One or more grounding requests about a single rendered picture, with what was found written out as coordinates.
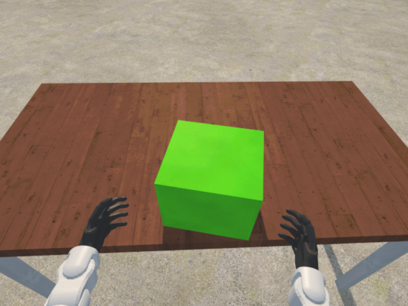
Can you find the table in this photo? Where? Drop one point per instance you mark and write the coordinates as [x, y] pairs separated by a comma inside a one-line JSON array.
[[328, 154]]

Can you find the right robot forearm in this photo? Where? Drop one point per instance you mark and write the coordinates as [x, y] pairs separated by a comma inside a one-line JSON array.
[[308, 288]]

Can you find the left robot forearm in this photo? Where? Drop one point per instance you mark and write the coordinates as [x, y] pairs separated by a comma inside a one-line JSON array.
[[76, 278]]

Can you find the robot left hand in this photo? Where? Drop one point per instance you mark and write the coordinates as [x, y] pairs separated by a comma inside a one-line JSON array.
[[98, 226]]

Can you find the carton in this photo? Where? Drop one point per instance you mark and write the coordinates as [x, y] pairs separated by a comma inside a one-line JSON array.
[[211, 179]]

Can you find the robot right hand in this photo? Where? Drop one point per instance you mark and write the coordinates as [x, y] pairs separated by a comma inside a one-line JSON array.
[[305, 244]]

